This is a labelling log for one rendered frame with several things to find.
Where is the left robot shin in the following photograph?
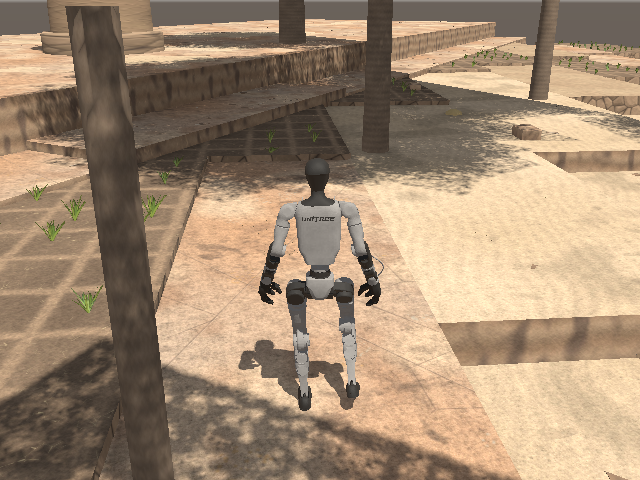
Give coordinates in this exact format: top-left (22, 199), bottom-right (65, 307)
top-left (293, 334), bottom-right (309, 397)

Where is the left robot hand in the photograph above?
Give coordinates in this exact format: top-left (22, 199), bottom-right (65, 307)
top-left (258, 281), bottom-right (282, 305)

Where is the robot left upper arm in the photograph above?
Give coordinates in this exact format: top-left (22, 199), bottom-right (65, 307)
top-left (270, 202), bottom-right (297, 258)

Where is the robot torso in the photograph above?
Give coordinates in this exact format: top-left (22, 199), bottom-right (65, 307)
top-left (295, 196), bottom-right (342, 300)

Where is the robot right upper arm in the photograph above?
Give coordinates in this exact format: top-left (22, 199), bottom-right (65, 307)
top-left (339, 201), bottom-right (367, 257)

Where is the right robot hand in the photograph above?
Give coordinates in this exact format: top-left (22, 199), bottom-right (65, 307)
top-left (358, 282), bottom-right (381, 306)

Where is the robot right forearm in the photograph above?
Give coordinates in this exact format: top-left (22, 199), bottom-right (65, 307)
top-left (357, 241), bottom-right (379, 286)

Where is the robot left forearm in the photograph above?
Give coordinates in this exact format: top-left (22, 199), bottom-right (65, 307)
top-left (261, 242), bottom-right (280, 285)

